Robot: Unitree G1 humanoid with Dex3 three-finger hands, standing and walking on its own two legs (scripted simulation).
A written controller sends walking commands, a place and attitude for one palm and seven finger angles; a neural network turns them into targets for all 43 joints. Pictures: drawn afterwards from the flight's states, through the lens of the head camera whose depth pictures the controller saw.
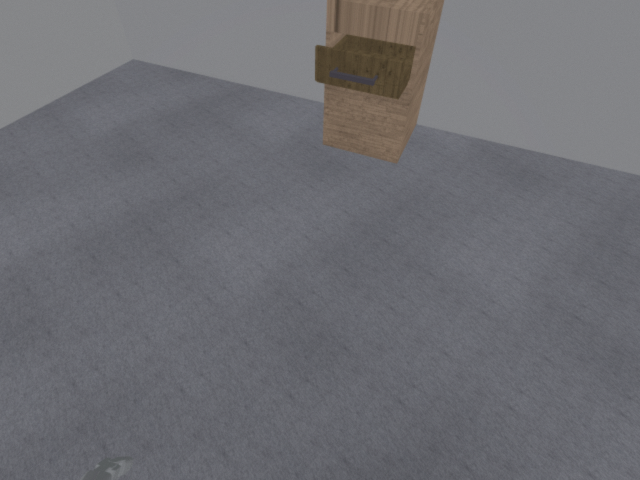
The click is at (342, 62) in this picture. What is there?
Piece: drawer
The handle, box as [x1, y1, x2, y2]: [329, 67, 377, 85]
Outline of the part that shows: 329,73 329,76 371,85 374,83 377,75 375,75 371,79 337,72 337,67 332,71 331,70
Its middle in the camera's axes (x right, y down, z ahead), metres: +0.14 -0.69 +1.63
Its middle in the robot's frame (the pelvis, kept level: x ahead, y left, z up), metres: +1.67 -0.07 -0.24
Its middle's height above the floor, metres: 0.53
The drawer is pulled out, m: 0.18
